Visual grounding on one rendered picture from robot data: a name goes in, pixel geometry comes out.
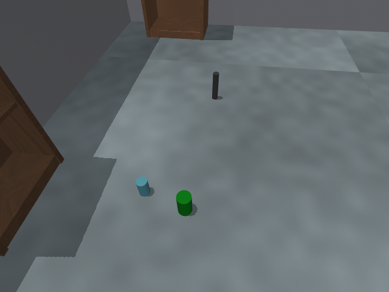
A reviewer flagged bookshelf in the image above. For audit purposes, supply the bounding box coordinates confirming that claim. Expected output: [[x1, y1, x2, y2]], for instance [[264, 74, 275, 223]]
[[141, 0, 208, 40], [0, 66, 64, 256]]

